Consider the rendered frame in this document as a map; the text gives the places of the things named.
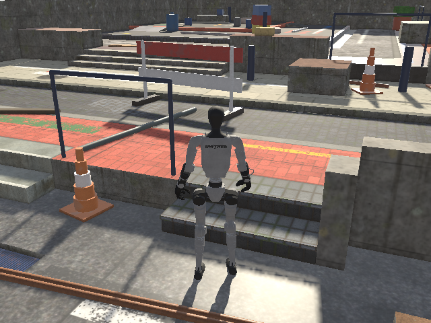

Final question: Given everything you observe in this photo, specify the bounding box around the robot left upper arm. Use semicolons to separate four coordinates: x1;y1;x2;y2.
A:
184;135;202;173

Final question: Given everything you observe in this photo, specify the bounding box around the right robot thigh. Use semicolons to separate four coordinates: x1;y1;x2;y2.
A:
224;188;238;234

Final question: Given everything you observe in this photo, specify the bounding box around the robot right hand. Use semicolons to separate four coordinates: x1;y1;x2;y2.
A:
236;180;251;192

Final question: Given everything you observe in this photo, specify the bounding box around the robot left hand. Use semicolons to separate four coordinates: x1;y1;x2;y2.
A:
175;185;190;200

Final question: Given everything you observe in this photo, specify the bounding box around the left robot foot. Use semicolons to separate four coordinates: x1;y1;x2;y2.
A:
194;262;205;280

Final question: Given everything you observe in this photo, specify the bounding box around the robot right upper arm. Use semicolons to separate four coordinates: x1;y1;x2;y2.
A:
230;135;247;172

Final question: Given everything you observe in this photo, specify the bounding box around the right robot forearm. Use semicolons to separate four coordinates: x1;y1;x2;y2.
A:
240;162;251;182

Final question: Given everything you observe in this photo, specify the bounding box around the left robot forearm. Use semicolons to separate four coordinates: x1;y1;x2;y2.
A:
176;162;191;188

